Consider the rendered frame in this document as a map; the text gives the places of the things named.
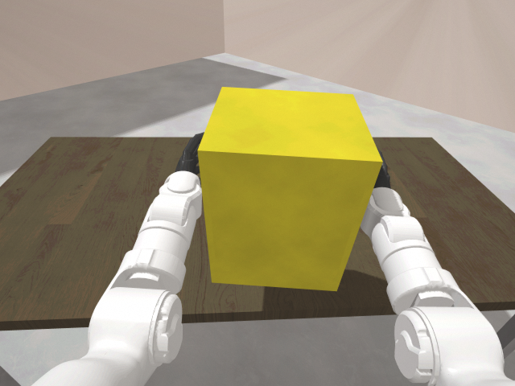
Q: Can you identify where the right robot forearm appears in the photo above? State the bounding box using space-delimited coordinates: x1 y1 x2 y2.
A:
360 187 505 370

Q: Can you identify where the left robot hand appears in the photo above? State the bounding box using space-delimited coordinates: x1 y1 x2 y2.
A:
175 132 204 184

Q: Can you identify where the right robot upper arm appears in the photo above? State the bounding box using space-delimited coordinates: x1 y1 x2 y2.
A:
394 306 515 386

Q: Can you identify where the right robot hand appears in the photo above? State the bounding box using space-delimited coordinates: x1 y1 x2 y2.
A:
374 148 391 189

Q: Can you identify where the left robot forearm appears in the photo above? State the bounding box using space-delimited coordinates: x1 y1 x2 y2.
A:
88 171 202 348

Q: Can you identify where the table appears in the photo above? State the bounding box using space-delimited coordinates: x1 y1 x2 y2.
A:
0 137 515 386

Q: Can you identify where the carton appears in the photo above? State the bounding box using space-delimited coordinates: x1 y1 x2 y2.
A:
197 87 383 291

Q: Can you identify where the left robot upper arm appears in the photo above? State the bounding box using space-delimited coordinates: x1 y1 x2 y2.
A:
32 287 183 386

